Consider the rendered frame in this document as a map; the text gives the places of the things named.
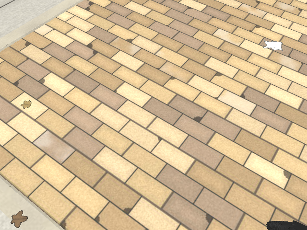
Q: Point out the right robot hand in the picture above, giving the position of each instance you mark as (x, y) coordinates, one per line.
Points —
(285, 225)

